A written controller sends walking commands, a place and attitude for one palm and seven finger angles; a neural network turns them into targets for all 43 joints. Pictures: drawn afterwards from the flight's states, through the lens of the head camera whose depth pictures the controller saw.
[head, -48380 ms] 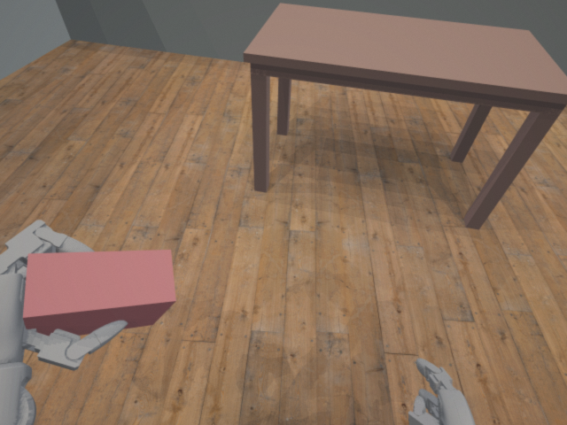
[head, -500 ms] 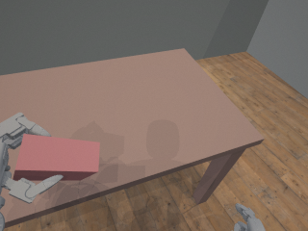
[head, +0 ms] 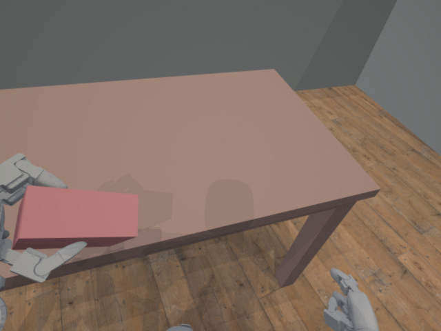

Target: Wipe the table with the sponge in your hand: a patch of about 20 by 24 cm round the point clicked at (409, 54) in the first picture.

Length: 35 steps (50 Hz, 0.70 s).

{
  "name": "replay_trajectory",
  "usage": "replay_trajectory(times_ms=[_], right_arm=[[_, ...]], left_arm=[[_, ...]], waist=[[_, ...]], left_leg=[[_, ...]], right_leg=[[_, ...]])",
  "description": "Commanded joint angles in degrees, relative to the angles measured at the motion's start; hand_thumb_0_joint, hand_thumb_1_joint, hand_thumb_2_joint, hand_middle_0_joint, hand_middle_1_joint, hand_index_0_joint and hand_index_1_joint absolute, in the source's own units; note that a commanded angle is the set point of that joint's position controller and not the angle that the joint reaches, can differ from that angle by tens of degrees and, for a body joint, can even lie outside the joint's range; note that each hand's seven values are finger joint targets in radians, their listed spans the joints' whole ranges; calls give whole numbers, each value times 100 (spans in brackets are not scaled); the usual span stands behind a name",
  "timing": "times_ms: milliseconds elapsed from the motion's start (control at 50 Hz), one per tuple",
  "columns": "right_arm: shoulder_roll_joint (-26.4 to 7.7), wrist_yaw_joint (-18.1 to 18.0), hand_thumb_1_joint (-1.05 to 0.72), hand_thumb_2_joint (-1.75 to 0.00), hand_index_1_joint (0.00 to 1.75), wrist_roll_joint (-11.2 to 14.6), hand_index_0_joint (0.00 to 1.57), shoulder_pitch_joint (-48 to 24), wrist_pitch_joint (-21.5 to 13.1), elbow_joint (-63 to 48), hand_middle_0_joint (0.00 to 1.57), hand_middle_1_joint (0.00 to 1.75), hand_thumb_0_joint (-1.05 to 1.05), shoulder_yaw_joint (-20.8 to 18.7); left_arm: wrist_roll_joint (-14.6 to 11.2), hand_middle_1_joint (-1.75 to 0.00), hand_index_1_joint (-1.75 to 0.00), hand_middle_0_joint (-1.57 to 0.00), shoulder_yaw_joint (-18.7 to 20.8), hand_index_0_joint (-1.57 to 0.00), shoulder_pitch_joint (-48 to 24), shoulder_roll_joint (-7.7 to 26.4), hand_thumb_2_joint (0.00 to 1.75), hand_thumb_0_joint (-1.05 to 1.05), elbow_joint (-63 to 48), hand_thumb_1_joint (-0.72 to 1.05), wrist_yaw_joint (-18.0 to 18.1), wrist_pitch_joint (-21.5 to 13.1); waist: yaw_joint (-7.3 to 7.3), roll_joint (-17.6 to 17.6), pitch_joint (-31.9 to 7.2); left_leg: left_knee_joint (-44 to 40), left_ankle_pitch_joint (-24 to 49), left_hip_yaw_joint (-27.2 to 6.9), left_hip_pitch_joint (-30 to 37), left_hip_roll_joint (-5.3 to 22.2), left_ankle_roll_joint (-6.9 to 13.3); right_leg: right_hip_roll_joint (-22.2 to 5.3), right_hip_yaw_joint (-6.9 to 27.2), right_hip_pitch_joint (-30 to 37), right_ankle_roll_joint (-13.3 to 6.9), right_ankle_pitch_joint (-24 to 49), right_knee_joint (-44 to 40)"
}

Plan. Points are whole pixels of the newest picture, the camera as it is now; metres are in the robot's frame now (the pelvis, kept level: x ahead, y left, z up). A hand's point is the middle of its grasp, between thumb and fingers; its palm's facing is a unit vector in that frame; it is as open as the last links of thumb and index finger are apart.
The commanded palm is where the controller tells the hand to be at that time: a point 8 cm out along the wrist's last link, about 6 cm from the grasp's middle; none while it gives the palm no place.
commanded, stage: step back with the hand held close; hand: left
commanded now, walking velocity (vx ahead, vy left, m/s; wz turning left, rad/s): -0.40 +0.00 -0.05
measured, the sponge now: (93, 221) +0.23 +0.21 +0.14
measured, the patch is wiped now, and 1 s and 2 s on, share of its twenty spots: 0.95 0.95 0.95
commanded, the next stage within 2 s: stop stepping back and stand still in 0.56 s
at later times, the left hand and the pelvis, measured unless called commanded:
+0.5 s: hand (33, 270) +0.14 +0.24 +0.17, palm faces +0.27 -0.87 -0.41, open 10.1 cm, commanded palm +0.08 +0.27 +0.20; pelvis -0.10 +0.00 +0.02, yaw -4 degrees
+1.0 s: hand out of the picture -0.07 +0.18 +0.18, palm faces +0.34 -0.89 -0.32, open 10.1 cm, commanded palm -0.12 +0.23 +0.20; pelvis -0.28 -0.05 +0.01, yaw +1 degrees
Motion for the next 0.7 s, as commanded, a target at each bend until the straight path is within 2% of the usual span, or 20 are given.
replay_trajectory(times_ms=[0,60,120,160,180,200,220,280,320,340,360,380,400,420,460,500,580,600,640,680], right_arm=[[-831,24,-90,-90,30,-39,20,-377,-386,-732,20,30,0,-354],[-777,57,-90,-90,30,-17,20,-358,-483,-643,20,30,0,-304],[-669,94,-90,-90,30,-17,20,-320,-493,-519,20,30,0,-248],[-593,113,-90,-90,30,1,20,-344,-480,-446,20,30,0,-219],[-457,124,-90,-90,30,77,20,-289,-371,-380,20,30,0,-231],[-492,87,-90,-90,30,191,20,-306,-300,-404,20,30,0,-344],[-593,31,-90,-90,30,244,20,-524,-287,-637,20,30,0,-418],[-277,19,-90,-90,30,73,20,-646,-73,-754,20,30,0,-50],[-399,-60,-90,-90,30,118,20,-593,-5,-700,20,30,0,-28],[-529,-74,-90,-90,30,163,20,-529,-20,-675,20,30,0,-92],[-681,-42,-90,-90,30,144,20,-484,-65,-695,20,30,0,-223],[-687,60,-90,-90,30,97,20,-317,-92,-602,20,30,0,-325],[-679,150,-90,-90,30,179,20,-195,-188,-492,20,30,0,-375],[-716,189,-90,-90,30,104,20,-103,-235,-520,20,30,0,-399],[-702,234,-90,-90,30,81,20,-72,-333,-549,20,30,0,-418],[-662,294,-90,-90,30,122,20,-182,-441,-614,20,30,0,-404],[-712,225,-90,-90,30,115,20,-378,-646,-583,20,30,0,-379],[-767,164,-90,-90,30,80,20,-333,-678,-596,20,30,0,-411],[-688,98,-90,-90,30,57,20,-351,-699,-459,20,30,0,-363],[-726,59,-90,-90,30,100,20,-239,-708,-475,20,30,0,-339]], left_arm=[[13,-160,-160,-120,480,-120,-1006,701,130,0,-1308,10,74,-359],[-35,-160,-160,-120,253,-120,-906,441,130,0,-1231,10,51,-343],[-75,-160,-160,-120,141,-120,-912,396,130,0,-1422,10,17,-433],[-115,-160,-160,-120,272,-120,-895,619,130,0,-1484,10,34,-577],[-139,-160,-160,-120,291,-120,-815,766,130,0,-1500,10,64,-641],[-202,-160,-160,-120,370,-120,-789,974,130,0,-1702,10,107,-628],[-177,-160,-160,-120,383,-120,-659,906,130,0,-1603,10,107,-639],[-220,-160,-160,-120,565,-120,-283,844,130,0,-1122,10,67,-585],[-264,-160,-160,-120,581,-120,-267,812,130,0,-887,10,91,-584],[-320,-160,-160,-120,556,-120,-344,823,130,0,-950,10,108,-607],[-359,-160,-160,-120,626,-120,-268,856,130,0,-1042,10,123,-598],[-295,-160,-160,-120,588,-120,-347,816,130,0,-1159,10,119,-569],[-262,-160,-160,-120,487,-120,-313,723,130,0,-1023,10,107,-583],[-229,-160,-160,-120,557,-120,-105,649,130,0,-980,10,118,-553],[-256,-160,-160,-120,460,-120,58,610,130,0,-1590,10,90,-435],[-210,-160,-160,-120,426,-120,-43,686,130,0,-2280,10,95,-363],[-225,-160,-160,-120,471,-120,204,740,130,0,-2283,10,185,-286],[-209,-160,-160,-120,681,-120,186,987,130,0,-2288,10,222,-299],[-234,-160,-160,-120,515,-120,136,628,130,0,-1784,10,274,-278],[-215,-160,-160,-120,555,-120,47,609,130,0,-1270,10,315,-255]], waist=[[-54,1081,-425],[-5,1057,-535],[-45,1268,-921],[-36,499,-1075],[-80,-440,-1386],[-21,-1538,-1530],[-4,-1625,-1026],[-126,-266,-535],[-220,161,-554],[-258,205,-788],[-167,749,-922],[-91,1142,-1152],[-125,856,-989],[-81,688,-1066],[-75,880,-1343],[-51,1095,-1326],[-7,1326,-825],[-22,1459,-792],[-36,1453,-660],[-94,1569,-607]], left_leg=[[-2526,-2553,-1795,-519,1534,538],[-2465,-2296,-1622,167,1420,423],[-1883,-1146,-1331,972,1209,176],[-447,-104,-843,1416,828,-80],[779,-135,-260,1555,423,-333],[1845,-1268,155,1025,-169,-527],[2598,-1852,-59,363,-203,-447],[1700,-1480,-70,-128,112,-334],[-544,-352,167,337,-9,-328],[-1351,1721,-31,1118,288,-227],[-1446,4230,-1108,2307,1282,156],[-1309,5536,-1763,2859,1997,410],[-1459,5147,-1566,3104,2155,453],[-1326,5196,-1434,3231,2016,500],[-1373,5189,-1155,3129,1650,248],[-1583,4407,-961,2688,1497,145],[-2222,1584,-940,1333,1574,222],[-2376,1084,-1007,1226,1546,236],[-2425,18,-1034,898,1597,248],[-2357,-1580,-886,617,1346,163]], right_leg=[[57,180,842,75,-343,816],[72,149,760,7,-468,-169],[-127,219,949,-164,224,-1656],[-751,633,746,-484,1460,-2789],[-1586,1364,731,-794,2881,-2836],[-2100,1594,1031,-1075,4800,-2482],[-2318,1450,856,-1194,5565,-2153],[-2042,982,1025,-919,5859,-1650],[-1632,654,1395,-630,6404,-668],[-1256,320,1085,-366,5375,-175],[-624,228,-169,-91,2126,342],[-321,532,-913,-113,-677,841],[-287,753,-1242,-132,-1301,1320],[-266,652,-1520,-73,-1226,1303],[-305,459,-1088,44,-859,719],[-306,277,-572,77,-246,411],[-311,93,25,73,10,456],[-233,37,65,94,-136,473],[-275,129,256,43,-207,191],[-262,9,612,-17,-193,-395]])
